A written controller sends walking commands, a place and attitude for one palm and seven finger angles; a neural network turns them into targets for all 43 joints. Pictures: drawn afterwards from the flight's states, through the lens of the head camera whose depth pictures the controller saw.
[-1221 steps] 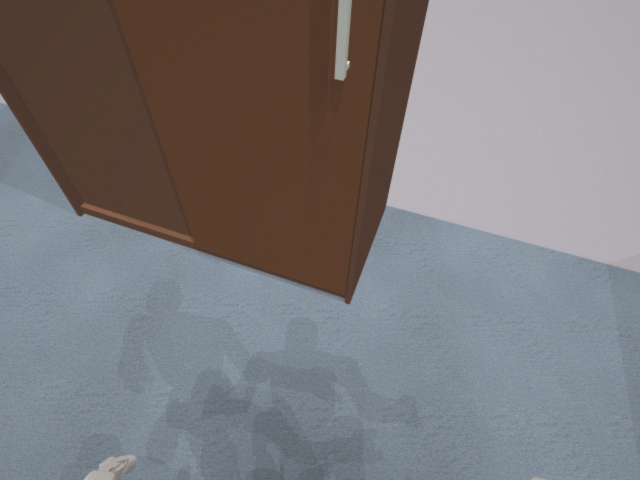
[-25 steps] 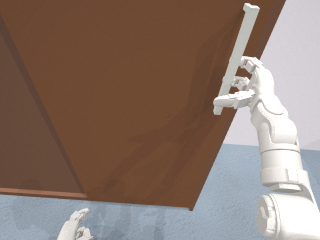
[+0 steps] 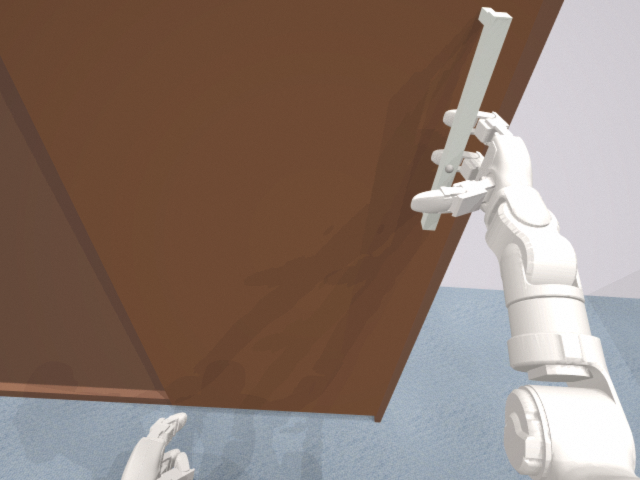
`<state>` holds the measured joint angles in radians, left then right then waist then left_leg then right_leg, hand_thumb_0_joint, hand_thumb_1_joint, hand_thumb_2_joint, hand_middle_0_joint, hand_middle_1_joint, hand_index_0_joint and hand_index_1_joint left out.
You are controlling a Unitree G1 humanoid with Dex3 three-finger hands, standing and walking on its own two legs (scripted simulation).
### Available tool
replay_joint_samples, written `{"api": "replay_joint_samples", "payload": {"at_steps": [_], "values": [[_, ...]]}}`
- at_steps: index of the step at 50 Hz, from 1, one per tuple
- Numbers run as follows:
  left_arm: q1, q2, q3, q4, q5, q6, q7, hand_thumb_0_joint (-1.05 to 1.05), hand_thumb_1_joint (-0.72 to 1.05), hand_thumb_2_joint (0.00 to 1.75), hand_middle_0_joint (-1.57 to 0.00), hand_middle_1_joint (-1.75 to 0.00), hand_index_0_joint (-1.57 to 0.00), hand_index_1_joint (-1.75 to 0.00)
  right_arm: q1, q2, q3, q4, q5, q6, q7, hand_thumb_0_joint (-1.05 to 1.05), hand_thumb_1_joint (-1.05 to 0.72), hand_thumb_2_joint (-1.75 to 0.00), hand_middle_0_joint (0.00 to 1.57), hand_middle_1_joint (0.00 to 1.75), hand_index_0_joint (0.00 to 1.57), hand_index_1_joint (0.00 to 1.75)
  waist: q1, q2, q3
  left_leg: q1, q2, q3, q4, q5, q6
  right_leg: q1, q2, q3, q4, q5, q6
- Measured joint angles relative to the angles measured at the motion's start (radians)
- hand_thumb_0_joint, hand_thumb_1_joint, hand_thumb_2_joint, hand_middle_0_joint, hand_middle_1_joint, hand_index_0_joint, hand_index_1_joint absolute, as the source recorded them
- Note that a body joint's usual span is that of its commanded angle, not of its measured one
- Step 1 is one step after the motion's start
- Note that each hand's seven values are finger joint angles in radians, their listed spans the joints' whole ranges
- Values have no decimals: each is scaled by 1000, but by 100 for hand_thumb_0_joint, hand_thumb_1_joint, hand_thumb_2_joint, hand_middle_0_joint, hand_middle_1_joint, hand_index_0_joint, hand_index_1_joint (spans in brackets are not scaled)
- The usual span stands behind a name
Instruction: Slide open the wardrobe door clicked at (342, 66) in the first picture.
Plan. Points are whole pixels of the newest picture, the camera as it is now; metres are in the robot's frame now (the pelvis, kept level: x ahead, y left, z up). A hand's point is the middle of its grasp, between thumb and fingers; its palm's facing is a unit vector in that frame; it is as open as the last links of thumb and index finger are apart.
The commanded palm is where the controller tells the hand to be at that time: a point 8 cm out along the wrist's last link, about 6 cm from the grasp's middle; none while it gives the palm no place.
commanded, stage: slide the fingers in behind the handle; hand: right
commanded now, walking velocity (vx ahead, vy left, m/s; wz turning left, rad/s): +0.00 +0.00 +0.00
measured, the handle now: (453, 134) +0.48 -0.14 +0.24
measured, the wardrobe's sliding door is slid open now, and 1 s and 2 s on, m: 0.00 0.00 0.00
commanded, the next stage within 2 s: grip the handle and tug to test in 0.04 s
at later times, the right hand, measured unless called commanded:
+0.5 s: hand (446, 166) +0.42 -0.12 +0.23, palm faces +0.03 +1.00 +0.01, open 11.2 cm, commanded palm +0.39 -0.17 +0.22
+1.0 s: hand (445, 165) +0.42 -0.12 +0.23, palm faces +0.02 +1.00 +0.01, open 6.2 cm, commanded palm +0.39 -0.17 +0.22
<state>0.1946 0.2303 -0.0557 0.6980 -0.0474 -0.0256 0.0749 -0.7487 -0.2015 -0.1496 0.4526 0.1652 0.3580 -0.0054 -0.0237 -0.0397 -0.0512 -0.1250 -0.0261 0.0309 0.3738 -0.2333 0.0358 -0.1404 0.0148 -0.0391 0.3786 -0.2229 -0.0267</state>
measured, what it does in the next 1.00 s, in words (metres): stands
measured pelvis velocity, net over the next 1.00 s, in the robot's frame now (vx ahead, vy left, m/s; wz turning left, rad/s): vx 0.01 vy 0.00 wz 0.02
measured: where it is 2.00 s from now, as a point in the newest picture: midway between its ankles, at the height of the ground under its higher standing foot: outside the picture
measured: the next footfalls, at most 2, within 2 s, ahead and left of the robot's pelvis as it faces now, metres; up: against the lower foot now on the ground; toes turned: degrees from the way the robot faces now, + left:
none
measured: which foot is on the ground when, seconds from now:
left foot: down 0.00-1.00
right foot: down 0.00-1.00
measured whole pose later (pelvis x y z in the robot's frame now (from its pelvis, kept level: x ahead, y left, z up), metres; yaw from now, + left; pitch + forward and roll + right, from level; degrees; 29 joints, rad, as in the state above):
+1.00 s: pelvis +0.01 +0.00 +0.00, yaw +1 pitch -1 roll +0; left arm 0.19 0.24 -0.05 0.68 -0.04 0.01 0.07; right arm -0.68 -0.20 -0.17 0.32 0.17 0.42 0.00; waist -0.02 -0.04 -0.06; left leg -0.11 -0.03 0.01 0.35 -0.24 0.03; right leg -0.12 0.01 -0.06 0.37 -0.24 -0.03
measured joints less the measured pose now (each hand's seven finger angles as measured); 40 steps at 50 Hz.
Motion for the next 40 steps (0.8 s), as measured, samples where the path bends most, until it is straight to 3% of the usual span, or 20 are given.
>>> {"api": "replay_joint_samples", "payload": {"at_steps": [10,16,40], "values": [[-3,6,2,14,1,7,6,1,90,90,-20,-30,-20,-30,-21,3,16,2,2,17,1,-1,49,-30,24,118,24,118,-4,3,6,0,3,7,0,-1,-1,-4,3,7,3,0,-1],[-5,3,-1,11,2,11,6,1,90,90,-20,-30,-20,-30,-21,2,1,13,10,13,7,-1,39,-34,26,120,27,120,1,4,0,-2,1,4,-4,1,0,-4,1,4,-1,1,-1],[6,8,9,-16,1,28,-3,1,90,90,-20,-30,-20,-30,55,-10,-32,-82,3,27,2,1,-64,-78,32,132,32,129,17,0,-6,12,-8,-24,-18,3,-1,19,-8,-22,-15,-8,0]]}}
